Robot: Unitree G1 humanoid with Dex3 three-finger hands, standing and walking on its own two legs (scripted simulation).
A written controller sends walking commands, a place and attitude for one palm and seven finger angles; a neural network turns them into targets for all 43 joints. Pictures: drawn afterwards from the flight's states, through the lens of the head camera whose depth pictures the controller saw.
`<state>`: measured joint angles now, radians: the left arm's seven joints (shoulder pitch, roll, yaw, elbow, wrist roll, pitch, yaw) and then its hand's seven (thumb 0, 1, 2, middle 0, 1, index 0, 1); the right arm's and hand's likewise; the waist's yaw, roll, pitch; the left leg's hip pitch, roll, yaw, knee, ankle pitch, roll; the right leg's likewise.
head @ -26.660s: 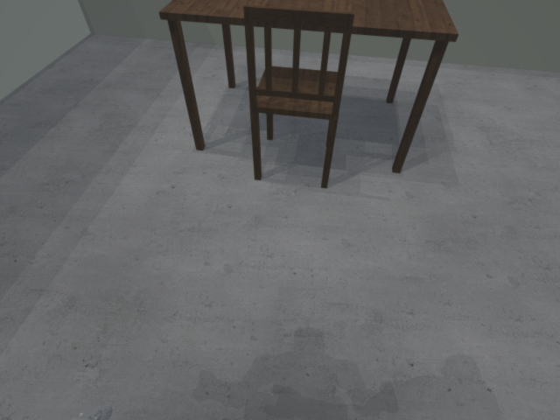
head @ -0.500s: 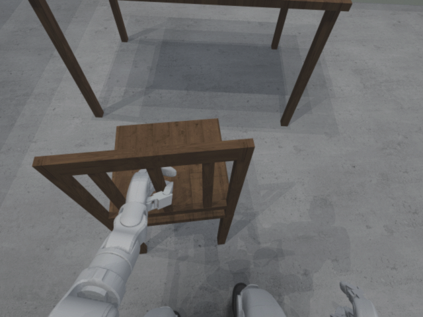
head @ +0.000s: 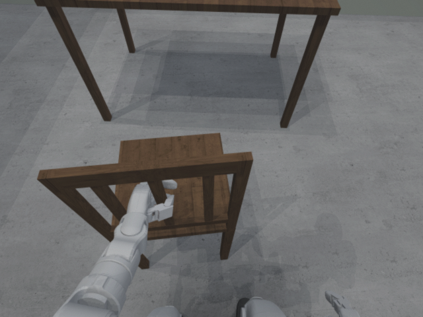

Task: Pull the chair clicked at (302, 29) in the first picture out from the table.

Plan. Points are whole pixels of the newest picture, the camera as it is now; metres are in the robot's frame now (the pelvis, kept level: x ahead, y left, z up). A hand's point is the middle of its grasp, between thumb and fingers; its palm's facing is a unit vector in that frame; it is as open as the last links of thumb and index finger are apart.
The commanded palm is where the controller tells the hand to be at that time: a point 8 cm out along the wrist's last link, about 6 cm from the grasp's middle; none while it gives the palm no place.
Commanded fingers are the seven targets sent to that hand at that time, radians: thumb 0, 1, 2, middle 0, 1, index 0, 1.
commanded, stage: stop walking, hand still on the chair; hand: left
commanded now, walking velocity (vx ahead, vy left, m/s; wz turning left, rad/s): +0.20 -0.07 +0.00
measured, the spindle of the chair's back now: (163, 203) +0.36 +0.12 -0.11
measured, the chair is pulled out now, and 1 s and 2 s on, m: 0.65 0.67 0.67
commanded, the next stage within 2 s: open the thumb and straighten the fingers in 0.74 s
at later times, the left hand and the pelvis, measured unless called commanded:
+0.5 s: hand (167, 216) +0.31 +0.10 -0.06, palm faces -0.05 -0.99 -0.14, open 5.5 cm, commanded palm +0.30 +0.15 -0.04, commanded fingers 0.00 0.90 0.90 -0.50 -1.45 -0.50 -1.45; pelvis +0.04 -0.01 +0.01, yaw -1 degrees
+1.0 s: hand (164, 214) +0.32 +0.11 -0.06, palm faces -0.05 -0.99 -0.11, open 6.1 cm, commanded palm +0.30 +0.16 -0.04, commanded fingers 0.00 -0.19 0.38 -0.50 -1.45 -0.50 -1.45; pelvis +0.05 +0.00 +0.00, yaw +0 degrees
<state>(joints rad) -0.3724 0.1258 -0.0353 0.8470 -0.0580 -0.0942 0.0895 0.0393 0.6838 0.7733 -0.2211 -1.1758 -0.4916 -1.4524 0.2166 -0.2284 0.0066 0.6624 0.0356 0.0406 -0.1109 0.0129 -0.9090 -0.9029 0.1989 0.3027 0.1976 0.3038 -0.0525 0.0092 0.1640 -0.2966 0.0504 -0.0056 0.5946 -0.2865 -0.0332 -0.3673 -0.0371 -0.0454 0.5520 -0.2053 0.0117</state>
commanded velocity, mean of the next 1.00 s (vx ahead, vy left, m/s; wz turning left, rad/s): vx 0.01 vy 0.00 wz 0.00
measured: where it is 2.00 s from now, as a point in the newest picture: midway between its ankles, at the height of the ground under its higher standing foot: outside the picture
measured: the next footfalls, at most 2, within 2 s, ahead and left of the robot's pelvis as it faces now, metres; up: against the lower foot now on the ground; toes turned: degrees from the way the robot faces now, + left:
none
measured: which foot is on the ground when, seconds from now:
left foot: down 0.00-1.00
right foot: down 0.00-1.00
